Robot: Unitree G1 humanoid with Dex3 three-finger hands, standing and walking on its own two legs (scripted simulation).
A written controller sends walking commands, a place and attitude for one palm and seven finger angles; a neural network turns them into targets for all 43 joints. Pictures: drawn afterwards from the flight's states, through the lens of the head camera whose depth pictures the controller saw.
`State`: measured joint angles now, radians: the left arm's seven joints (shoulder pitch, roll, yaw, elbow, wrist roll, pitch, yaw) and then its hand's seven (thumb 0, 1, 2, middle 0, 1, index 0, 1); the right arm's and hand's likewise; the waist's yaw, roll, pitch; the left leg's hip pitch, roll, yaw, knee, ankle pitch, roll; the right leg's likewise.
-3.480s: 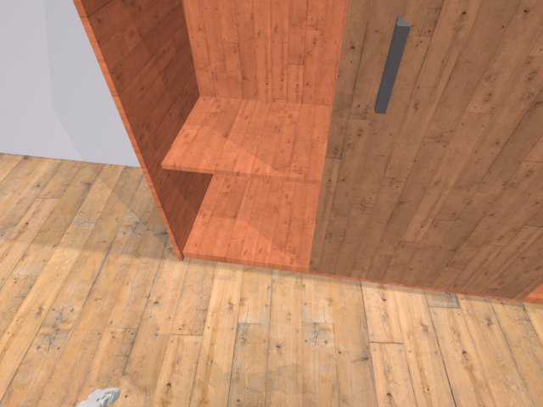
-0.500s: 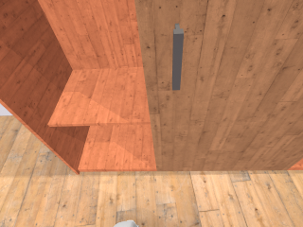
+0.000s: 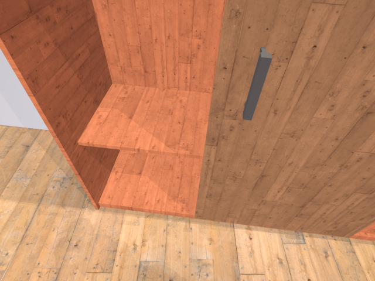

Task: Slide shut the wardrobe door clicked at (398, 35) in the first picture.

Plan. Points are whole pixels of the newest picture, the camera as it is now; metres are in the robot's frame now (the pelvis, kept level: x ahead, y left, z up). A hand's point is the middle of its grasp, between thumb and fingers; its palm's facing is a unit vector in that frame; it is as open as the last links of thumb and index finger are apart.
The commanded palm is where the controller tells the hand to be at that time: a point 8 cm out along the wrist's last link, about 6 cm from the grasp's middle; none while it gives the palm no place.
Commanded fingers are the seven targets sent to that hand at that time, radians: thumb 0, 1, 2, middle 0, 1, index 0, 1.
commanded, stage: come to a stop and stand still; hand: right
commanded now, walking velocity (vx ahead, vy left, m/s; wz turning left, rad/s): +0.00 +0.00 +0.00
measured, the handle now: (254, 85) +0.54 -0.10 +0.16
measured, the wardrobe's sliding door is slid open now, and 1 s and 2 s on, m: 0.55 0.55 0.55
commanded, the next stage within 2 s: look again from close up in 1.00 s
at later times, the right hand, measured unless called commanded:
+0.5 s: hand out of the picture -0.03 -0.11 -0.17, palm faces +0.09 +0.99 -0.14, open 7.3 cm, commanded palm none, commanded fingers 0.00 -0.90 -0.90 0.20 0.30 0.20 0.30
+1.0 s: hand out of the picture +0.02 -0.16 -0.17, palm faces +0.06 +0.98 -0.20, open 7.3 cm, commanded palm none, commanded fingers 0.00 -0.90 -0.90 0.20 0.30 0.20 0.30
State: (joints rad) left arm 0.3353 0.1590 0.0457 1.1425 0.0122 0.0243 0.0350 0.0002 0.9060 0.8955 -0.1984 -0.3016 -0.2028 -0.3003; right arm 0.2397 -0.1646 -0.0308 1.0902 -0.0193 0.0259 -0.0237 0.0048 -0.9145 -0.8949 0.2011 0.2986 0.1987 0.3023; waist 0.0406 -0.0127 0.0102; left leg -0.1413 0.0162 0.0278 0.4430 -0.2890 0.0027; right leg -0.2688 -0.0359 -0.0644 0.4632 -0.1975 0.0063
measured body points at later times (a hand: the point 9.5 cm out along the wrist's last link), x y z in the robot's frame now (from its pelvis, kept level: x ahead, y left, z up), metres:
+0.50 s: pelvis +0.02 +0.04 +0.00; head +0.03 +0.04 +0.45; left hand +0.00 +0.24 -0.16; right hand -0.04 -0.16 -0.16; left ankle -0.03 +0.12 -0.74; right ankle +0.04 -0.13 -0.74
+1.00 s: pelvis +0.03 +0.01 +0.00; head +0.04 +0.02 +0.45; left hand +0.04 +0.24 -0.16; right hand +0.02 -0.21 -0.16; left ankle -0.03 +0.12 -0.74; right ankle +0.04 -0.13 -0.74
